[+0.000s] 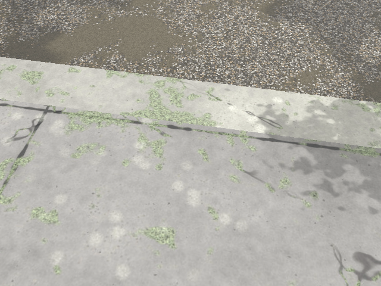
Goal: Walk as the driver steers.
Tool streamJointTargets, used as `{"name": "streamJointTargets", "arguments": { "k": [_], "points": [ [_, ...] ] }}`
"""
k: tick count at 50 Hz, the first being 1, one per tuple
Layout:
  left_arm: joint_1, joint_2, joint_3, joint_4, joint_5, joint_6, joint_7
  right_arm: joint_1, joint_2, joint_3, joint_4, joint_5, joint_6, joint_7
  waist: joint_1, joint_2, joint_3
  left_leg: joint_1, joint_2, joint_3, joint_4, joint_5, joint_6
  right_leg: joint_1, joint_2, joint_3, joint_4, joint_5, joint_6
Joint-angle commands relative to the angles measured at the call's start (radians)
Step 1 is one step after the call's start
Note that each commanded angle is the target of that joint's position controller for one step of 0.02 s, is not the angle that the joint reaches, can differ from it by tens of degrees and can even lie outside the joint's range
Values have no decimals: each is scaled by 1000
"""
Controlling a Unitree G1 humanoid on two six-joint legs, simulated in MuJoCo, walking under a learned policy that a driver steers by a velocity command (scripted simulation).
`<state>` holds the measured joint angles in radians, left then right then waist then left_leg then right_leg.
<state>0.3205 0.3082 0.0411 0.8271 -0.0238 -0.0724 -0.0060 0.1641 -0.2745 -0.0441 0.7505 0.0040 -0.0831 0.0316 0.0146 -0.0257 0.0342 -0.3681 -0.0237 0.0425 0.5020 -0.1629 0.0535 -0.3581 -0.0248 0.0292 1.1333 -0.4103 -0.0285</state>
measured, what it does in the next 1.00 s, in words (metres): walks ahead, turning right: right foot, then left foot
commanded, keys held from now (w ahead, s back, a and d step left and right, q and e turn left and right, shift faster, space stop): w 0.06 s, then w+e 0.76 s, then e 0.04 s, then no key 0.14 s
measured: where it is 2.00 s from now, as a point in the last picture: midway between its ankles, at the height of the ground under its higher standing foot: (237, 242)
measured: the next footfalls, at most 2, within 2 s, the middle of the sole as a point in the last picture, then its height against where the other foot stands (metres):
right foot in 0.42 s outside the picture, level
left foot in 0.90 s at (207, 219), level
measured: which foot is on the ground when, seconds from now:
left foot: down 0.00-0.44, up 0.46-0.88, down 0.90-1.00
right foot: up 0.00-0.40, down 0.42-0.90, up 0.92-1.00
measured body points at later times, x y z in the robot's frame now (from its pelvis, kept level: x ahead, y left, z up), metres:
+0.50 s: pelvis +0.28 -0.06 -0.01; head +0.32 -0.08 +0.43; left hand +0.51 +0.16 -0.10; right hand +0.28 -0.35 -0.14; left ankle +0.12 +0.10 -0.65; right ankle +0.35 -0.15 -0.73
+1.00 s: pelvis +0.55 -0.09 -0.01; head +0.58 -0.10 +0.44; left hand +0.74 +0.14 -0.12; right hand +0.63 -0.41 -0.08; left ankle +0.68 -0.03 -0.73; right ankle +0.38 -0.15 -0.66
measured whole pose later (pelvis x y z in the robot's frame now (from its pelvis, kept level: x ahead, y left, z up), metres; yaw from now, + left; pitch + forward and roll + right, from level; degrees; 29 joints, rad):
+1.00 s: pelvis +0.55 -0.09 -0.01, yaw -27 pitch +2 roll +1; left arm 0.33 0.31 0.06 0.71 -0.02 -0.01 0.03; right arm 0.07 -0.27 -0.04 0.70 -0.02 -0.10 0.02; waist 0.05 -0.02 0.03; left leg -0.43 -0.03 -0.01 0.52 -0.13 0.01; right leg -0.34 0.11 0.17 1.12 -0.57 0.02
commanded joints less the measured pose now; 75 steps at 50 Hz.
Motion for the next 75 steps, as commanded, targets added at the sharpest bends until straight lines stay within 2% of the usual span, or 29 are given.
{"name": "streamJointTargets", "arguments": {
  "k": [1, 4, 11, 16, 19, 21, 22, 23, 24, 25, 26, 27, 31, 37, 41, 43, 45, 46, 47, 48, 49, 50, 52, 57, 62, 64, 65, 67, 75],
  "points": [
    [-34, 102, 30, -91, 9, -16, -1, 58, -100, -25, -29, -12, -10, -2, -21, 119, -67, 267, 258, -341, -299, 59, 177, -280, -111, 45, 8, 115, 7],
    [-26, 61, 22, -88, 13, 10, 4, 60, -128, -34, -4, -7, -27, -7, 5, 103, -43, 199, 247, -235, -359, 175, 198, -270, -121, 32, -69, 185, 40],
    [-227, 23, 9, -143, 3, 4, -15, 124, -164, -41, 54, -10, -25, -29, -75, 75, 20, 257, 223, -22, -401, 205, 134, -282, -78, 6, -439, 519, 33],
    [-324, 25, 8, -207, 3, 4, -45, 172, -178, -49, 97, 4, 5, -35, -101, 65, 52, 453, 289, 23, -333, 291, 108, -353, -56, -15, -540, 433, -13],
    [-267, 61, 27, -223, 9, 9, -58, 141, -213, -61, 88, 9, 29, -49, -46, 103, -11, 508, 295, 68, -160, 704, 72, -232, 11, -95, -542, 277, -62],
    [-6, 144, 78, -164, 5, 16, -46, 124, -208, -57, 72, 6, 45, -64, 92, 78, -160, 387, 234, 125, 206, 820, 20, 143, 83, -110, -599, 308, -122],
    [131, 240, 109, -143, 5, 26, -24, 157, -150, -35, 37, -15, 34, -66, 122, -73, -273, 78, 159, 142, 549, 461, -28, 479, -109, 209, -611, 298, -216],
    [88, 272, 104, -167, -4, 19, -26, 209, -56, -1, 6, -26, -2, -47, 38, -259, -379, -290, -61, -8, 860, -383, -77, 737, -311, 765, -774, 171, -396],
    [95, 189, 81, -175, 1, 15, -27, 130, -153, -22, -2, 4, -40, -25, 97, -148, -380, -398, 8, -169, 911, -370, -54, 742, -299, 741, -823, 106, -358],
    [65, 150, 71, -176, 10, 10, -24, 53, -166, -23, -29, 32, -59, -16, 94, -92, -250, -427, 50, -149, 875, -297, -33, 626, -261, 584, -825, 159, -315],
    [6, 140, 67, -182, 12, 7, -24, 27, -147, -19, -36, 19, -67, -20, 49, 20, -157, -398, 92, -139, 769, -228, -30, 470, -216, 475, -835, 261, -284],
    [-45, 108, 58, -196, 16, 5, -22, 18, -158, -28, -32, -3, -61, -28, 18, 30, -117, -340, 121, -135, 679, -190, -38, 364, -185, 404, -850, 365, -266],
    [-71, 121, 60, -213, 16, 2, -5, 45, -122, -28, -41, -22, -20, -32, -34, -8, -73, -245, 125, -112, 525, -114, -99, 170, -136, 306, -913, 520, -283],
    [9, 153, 72, -180, 4, 18, 22, -168, -76, -8, -100, -12, -24, -24, 45, -45, -32, -144, 45, -92, 108, 246, -130, 83, -54, 230, -895, 387, -195],
    [53, 141, 72, -156, -4, 30, 25, -213, -116, -22, -125, 2, -39, -11, 52, -64, -34, -114, 25, -133, -2, 205, -104, 186, -94, 340, -809, 315, -174],
    [35, 143, 76, -159, 2, 43, 31, -175, -142, -37, -120, -7, -48, -11, 23, -96, -37, -68, 8, -128, -41, 125, -73, 235, -90, 383, -710, 438, -146],
    [5, 86, 58, -180, 10, 48, 34, -24, -177, -54, -91, -33, -60, -18, -51, -83, -154, 182, 74, -132, -90, 293, -4, 213, -9, 319, -486, 544, -76],
    [48, 33, 38, -203, 32, 44, 36, 94, -241, -66, -87, -53, -60, -22, -66, 75, -309, 476, 273, -317, -8, 587, 81, 43, 74, 235, -204, 244, -20],
    [226, 16, 26, -197, 10, 39, 32, 144, -266, -76, -49, -40, -36, -15, -7, 380, -429, 710, 477, -693, -40, 597, 270, -234, 175, 160, 73, -306, 38],
    [218, 117, 45, -162, 2, 45, 35, 120, -180, -58, -72, -8, -23, -11, -30, 232, -376, 639, 455, -704, -77, 409, 246, -299, 98, 197, 179, -254, 59],
    [95, 153, 56, -176, 2, 57, 37, 70, -126, -40, -87, -8, -13, -15, -58, 149, -255, 522, 399, -547, -87, 386, 204, -326, 75, 165, 202, -185, 73],
    [28, 145, 56, -186, 11, 69, 42, 16, -98, -24, -89, -18, -4, -13, -47, 85, -184, 399, 346, -438, -103, 434, 180, -303, 47, 137, 163, -142, 82],
    [6, 94, 49, -197, 16, 86, 41, -45, -67, -8, -75, -31, 2, -8, 1, 113, -119, 209, 273, -308, -143, 510, 160, -182, -5, 117, 20, -91, 84],
    [-2, 27, 22, -184, 25, 89, 36, -80, -124, -24, -31, -19, 15, -11, 14, 168, -181, 141, 237, -172, -167, 664, 180, 54, -4, 27, -356, 95, 94],
    [-54, 44, 32, -184, 33, 102, 23, -72, -105, -10, 2, 5, 42, -9, 20, 133, -127, 69, 200, -175, -163, 122, 111, 227, 7, 1, -655, 286, 36],
    [-91, 114, 41, -219, 49, 101, 32, 4, -52, 10, 23, -24, 40, -4, -25, -3, -110, -8, 102, -117, -84, -144, -3, 310, -137, 160, -727, 470, -28],
    [-138, 115, 40, -203, 43, 102, 32, 74, -21, 15, 35, -24, 43, -7, -89, -141, -115, 76, 44, -44, -87, -174, -42, 192, -147, 168, -727, 273, -71],
    [-171, 39, 24, -210, 50, 91, 19, -2, -73, 5, 42, -28, 55, -17, -40, -92, -39, 122, 45, -40, -75, -89, -67, 89, -72, 126, -744, 117, -30],
    [-113, 95, 51, -190, 32, 76, 40, -30, -113, -11, 59, 5, 68, -29, -3, -22, -63, 48, 48, -79, 6, 104, -46, 227, -63, 71, -641, 433, -29]
  ]
}}
Over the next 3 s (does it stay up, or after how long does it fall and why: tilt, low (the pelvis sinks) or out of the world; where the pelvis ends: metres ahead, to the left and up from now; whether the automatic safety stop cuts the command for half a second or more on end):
stays up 0.64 -0.11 0.00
